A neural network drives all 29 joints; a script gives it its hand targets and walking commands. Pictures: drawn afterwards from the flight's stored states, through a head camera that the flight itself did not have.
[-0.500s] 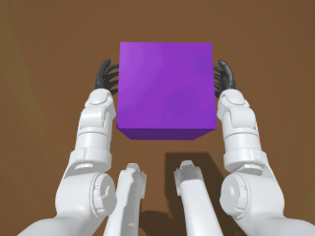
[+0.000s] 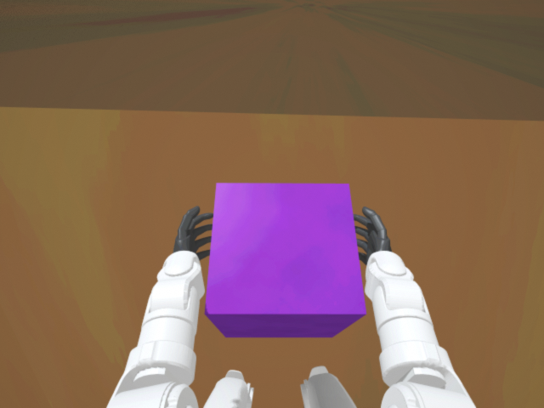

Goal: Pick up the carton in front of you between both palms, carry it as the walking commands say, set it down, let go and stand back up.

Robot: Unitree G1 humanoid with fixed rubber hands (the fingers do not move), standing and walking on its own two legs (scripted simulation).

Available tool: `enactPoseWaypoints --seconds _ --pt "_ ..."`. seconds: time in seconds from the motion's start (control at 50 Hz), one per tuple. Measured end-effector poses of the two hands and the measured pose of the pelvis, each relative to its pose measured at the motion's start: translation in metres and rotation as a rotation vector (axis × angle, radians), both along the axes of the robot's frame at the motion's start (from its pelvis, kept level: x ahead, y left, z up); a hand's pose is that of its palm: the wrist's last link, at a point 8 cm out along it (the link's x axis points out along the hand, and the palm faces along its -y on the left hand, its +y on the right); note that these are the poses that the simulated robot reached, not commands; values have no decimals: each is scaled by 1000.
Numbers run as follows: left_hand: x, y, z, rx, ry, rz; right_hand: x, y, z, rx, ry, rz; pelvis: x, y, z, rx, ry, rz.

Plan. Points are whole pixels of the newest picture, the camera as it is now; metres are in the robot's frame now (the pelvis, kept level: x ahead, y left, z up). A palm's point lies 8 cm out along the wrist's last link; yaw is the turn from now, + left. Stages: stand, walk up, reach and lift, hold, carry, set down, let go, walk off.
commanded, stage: reach and lift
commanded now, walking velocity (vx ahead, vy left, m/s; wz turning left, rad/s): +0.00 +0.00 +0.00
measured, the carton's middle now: (280, 268) +0.36 -0.01 -0.10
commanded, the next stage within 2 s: hold in 1.48 s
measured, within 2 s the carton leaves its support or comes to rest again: neither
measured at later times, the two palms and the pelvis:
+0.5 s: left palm (149, 244) +0.32 +0.15 +0.10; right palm (408, 242) +0.31 -0.15 +0.10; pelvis +0.03 +0.00 +0.08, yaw +0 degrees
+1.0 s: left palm (148, 241) +0.32 +0.15 +0.11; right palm (413, 238) +0.31 -0.15 +0.11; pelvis +0.02 +0.00 +0.09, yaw +0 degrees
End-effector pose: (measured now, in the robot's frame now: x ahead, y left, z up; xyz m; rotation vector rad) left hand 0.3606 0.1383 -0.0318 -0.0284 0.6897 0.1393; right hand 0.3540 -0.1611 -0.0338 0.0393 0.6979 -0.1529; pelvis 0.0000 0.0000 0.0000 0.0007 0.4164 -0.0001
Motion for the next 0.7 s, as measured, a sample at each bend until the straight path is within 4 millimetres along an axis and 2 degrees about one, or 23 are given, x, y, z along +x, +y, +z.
enactPoseWaypoints --seconds 0.24,0.46,0.54,0.7 --pt "-22 4 71 5 -5 3 -19 4 72 -6 -5 10 26 -1 56 -2 -197 -1" --pt "-40 9 129 24 -29 -12 -37 8 130 -25 -29 25 33 -1 83 -3 -391 1" --pt "-45 9 138 37 -16 -21 -42 9 138 -38 -15 38 28 -1 85 -3 -439 0" --pt "-50 8 136 35 7 -23 -47 7 137 -36 8 34 15 -1 83 -3 -470 -3"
